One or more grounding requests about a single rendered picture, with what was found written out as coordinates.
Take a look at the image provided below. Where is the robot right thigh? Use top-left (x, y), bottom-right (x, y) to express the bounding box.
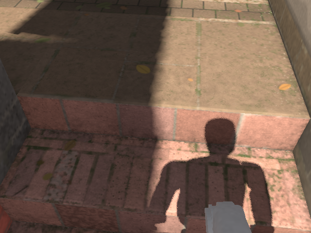
top-left (204, 201), bottom-right (252, 233)

